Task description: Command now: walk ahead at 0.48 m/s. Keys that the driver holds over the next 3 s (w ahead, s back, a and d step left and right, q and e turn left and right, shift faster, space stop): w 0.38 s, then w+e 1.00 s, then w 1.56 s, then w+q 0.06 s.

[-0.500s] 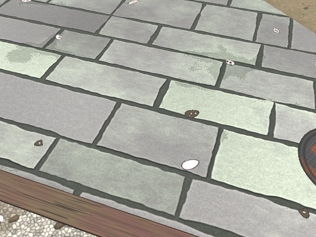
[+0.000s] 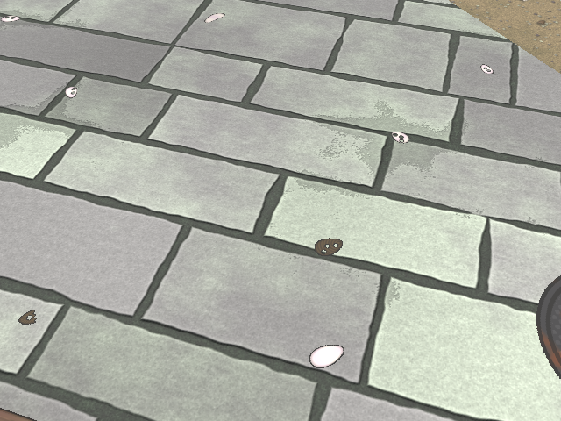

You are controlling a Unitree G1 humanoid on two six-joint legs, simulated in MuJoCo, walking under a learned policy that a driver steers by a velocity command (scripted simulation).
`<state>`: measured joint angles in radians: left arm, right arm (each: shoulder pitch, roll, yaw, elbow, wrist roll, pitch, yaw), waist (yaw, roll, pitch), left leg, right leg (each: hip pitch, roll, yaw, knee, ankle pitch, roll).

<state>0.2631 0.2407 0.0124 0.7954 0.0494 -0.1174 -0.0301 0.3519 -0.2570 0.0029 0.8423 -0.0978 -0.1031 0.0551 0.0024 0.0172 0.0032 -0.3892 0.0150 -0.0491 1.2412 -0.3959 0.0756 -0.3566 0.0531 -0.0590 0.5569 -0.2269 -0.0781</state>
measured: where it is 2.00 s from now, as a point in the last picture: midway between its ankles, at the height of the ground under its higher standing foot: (368, 263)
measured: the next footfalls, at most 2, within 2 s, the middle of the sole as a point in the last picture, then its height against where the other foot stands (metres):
left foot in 0.32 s outside the picture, level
right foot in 0.80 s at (334, 400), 0.16 m lower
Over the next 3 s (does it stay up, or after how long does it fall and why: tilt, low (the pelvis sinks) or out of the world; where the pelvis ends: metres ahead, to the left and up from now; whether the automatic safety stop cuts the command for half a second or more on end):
stays up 1.42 -0.58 -0.14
